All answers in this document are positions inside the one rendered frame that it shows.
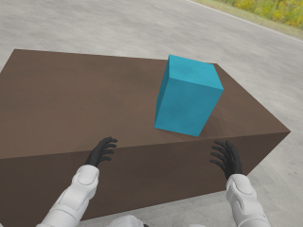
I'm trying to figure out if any robot left hand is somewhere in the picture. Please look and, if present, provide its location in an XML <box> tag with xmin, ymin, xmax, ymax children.
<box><xmin>84</xmin><ymin>136</ymin><xmax>117</xmax><ymax>167</ymax></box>

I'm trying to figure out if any robot left thigh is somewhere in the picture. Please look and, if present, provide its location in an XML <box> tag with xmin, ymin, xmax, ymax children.
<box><xmin>107</xmin><ymin>215</ymin><xmax>144</xmax><ymax>227</ymax></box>

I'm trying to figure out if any carton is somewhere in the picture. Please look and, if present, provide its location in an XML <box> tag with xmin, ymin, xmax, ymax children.
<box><xmin>154</xmin><ymin>54</ymin><xmax>223</xmax><ymax>137</ymax></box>

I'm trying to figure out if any pedestal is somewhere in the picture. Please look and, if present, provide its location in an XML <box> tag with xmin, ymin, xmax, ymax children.
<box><xmin>0</xmin><ymin>48</ymin><xmax>291</xmax><ymax>227</ymax></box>

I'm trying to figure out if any right robot forearm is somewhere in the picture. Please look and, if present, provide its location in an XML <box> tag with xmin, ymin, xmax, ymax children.
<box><xmin>225</xmin><ymin>174</ymin><xmax>271</xmax><ymax>227</ymax></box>

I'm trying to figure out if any robot right hand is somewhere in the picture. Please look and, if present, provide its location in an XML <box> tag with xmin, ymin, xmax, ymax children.
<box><xmin>210</xmin><ymin>140</ymin><xmax>243</xmax><ymax>180</ymax></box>

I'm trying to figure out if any left robot forearm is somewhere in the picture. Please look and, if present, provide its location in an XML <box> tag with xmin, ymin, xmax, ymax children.
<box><xmin>36</xmin><ymin>165</ymin><xmax>99</xmax><ymax>227</ymax></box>

